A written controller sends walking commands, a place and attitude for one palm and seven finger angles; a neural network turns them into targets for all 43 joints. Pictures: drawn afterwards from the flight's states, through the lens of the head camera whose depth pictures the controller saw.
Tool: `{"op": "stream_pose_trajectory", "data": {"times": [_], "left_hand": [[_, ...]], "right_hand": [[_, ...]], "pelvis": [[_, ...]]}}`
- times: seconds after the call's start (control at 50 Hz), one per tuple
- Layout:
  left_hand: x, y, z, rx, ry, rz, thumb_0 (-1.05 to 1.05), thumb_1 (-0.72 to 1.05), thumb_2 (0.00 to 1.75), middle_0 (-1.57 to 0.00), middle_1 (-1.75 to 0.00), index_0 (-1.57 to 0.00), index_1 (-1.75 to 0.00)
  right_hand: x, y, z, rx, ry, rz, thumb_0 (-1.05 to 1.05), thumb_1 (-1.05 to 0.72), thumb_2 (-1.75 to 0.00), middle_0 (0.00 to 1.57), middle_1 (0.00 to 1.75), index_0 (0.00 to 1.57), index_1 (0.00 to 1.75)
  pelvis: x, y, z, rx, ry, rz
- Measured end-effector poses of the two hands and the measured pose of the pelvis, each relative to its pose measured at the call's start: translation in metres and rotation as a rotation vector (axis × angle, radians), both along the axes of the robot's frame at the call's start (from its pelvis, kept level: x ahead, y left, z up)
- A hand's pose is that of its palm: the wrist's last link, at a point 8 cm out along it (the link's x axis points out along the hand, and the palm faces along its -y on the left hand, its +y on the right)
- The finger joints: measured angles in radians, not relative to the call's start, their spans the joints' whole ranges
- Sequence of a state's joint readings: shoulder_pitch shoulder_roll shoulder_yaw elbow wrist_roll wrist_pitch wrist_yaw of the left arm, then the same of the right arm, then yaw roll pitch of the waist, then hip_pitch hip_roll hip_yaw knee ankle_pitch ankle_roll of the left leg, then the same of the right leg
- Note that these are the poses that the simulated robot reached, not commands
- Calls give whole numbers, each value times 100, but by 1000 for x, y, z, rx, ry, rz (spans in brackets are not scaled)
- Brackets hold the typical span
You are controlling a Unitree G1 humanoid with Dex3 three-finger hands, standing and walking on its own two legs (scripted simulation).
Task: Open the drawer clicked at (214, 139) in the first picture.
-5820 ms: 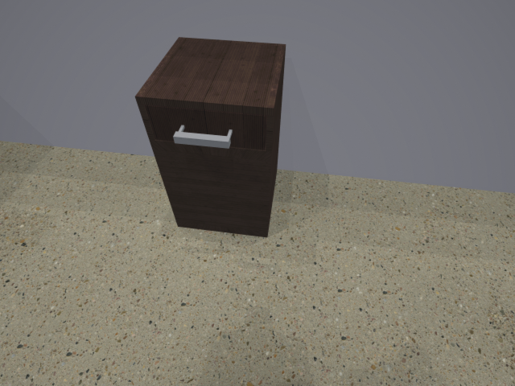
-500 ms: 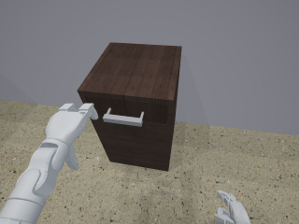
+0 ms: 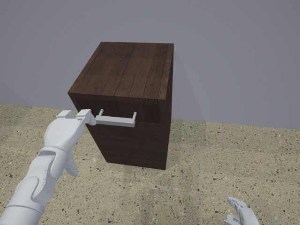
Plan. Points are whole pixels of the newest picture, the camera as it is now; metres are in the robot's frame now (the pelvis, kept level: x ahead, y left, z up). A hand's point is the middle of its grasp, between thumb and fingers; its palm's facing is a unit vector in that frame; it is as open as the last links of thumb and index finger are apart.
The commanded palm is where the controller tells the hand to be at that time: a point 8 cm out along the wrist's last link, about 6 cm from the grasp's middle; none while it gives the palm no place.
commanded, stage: move the hooked fingers above the handle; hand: left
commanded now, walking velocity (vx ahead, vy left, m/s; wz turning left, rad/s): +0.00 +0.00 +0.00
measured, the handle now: (116, 117) +0.57 +0.23 -0.16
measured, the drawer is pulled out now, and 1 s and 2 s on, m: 0.00 0.00 0.00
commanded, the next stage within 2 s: none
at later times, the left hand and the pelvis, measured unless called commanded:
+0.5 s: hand (92, 134) +0.38 +0.24 -0.01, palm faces -0.16 -0.08 -0.98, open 13.9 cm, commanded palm +0.37 +0.25 +0.06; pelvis +0.02 +0.00 -0.02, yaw -1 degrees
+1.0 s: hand (103, 126) +0.44 +0.23 -0.05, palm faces -0.11 -0.06 -0.99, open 13.8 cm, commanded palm +0.44 +0.24 +0.00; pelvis +0.00 +0.02 -0.05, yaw -2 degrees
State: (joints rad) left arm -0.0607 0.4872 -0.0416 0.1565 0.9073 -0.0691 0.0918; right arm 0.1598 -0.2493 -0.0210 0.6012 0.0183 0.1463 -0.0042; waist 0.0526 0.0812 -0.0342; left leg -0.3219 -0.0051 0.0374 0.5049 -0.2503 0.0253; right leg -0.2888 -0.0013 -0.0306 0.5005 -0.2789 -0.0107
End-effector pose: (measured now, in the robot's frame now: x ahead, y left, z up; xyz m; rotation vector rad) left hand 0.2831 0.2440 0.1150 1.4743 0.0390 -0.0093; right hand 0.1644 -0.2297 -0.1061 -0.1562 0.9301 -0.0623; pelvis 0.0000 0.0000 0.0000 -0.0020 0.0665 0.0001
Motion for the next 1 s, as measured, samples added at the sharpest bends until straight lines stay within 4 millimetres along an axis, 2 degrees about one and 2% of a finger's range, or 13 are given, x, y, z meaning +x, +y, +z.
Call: {"op": "stream_pose_trajectory", "data": {"times": [0.12, 0.2, 0.34, 0.46, 0.54, 0.62, 0.7, 0.78, 0.9, 1.0], "left_hand": [[17, -7, -24, 5, 86, -26, 0, -49, 30, -31, -120, -32, -120], [32, -9, -30, 9, 77, -62, 0, -49, 30, -32, -120, -32, -120], [62, 1, -34, 21, 37, -34, 0, -49, 30, -32, -120, -32, -120], [76, 0, -58, 22, 105, -24, 0, -49, 30, -31, -120, -31, -120], [86, -4, -73, 10, 122, -70, 0, -49, 30, -31, -120, -32, -120], [99, -2, -76, 10, 71, -96, 0, -49, 30, -32, -120, -32, -120], [113, 5, -76, 28, 18, -71, 0, -49, 30, -32, -120, -32, -120], [122, 10, -86, 55, 50, -26, 0, -49, 30, -31, -120, -32, -120], [129, 0, -109, 40, 136, -64, 0, -49, 30, -31, -120, -32, -120], [142, -7, -112, 26, 74, -127, 0, -49, 30, -32, -120, -32, -120]], "right_hand": [[5, -6, 1, -21, -2, 6, 1, -91, -90, 20, 30, 20, 30], [0, -15, -4, -47, 24, -9, 1, -91, -90, 20, 30, 20, 30], [-23, -29, -17, -68, 113, -69, 1, -91, -90, 20, 30, 20, 30], [-46, -35, -26, -79, 198, -108, 1, -91, -90, 20, 30, 20, 30], [-59, -36, -28, -100, 242, -132, 1, -91, -90, 20, 30, 20, 30], [-71, -35, -31, -120, 275, -151, 1, -91, -90, 20, 30, 20, 30], [-81, -32, -38, -118, 304, -161, 1, -91, -90, 20, 30, 20, 30], [-92, -26, -45, -99, 332, -169, 1, -91, -90, 20, 30, 20, 30], [-111, -18, -48, -103, 368, -191, 1, -91, -89, 20, 30, 20, 30], [-131, -18, -51, -139, 396, -213, 1, -91, -89, 20, 30, 20, 30]], "pelvis": [[1, -8, -2, 1, 16, 6], [3, -10, -5, -1, 42, 8], [10, -9, -11, -4, 99, -2], [15, -5, -14, -5, 136, -8], [17, -2, -17, -7, 157, -13], [16, 1, -22, -11, 182, -13], [14, 6, -28, -16, 211, -15], [11, 11, -33, -20, 232, -18], [6, 16, -37, -23, 248, -22], [0, 18, -46, -31, 281, -20]]}}
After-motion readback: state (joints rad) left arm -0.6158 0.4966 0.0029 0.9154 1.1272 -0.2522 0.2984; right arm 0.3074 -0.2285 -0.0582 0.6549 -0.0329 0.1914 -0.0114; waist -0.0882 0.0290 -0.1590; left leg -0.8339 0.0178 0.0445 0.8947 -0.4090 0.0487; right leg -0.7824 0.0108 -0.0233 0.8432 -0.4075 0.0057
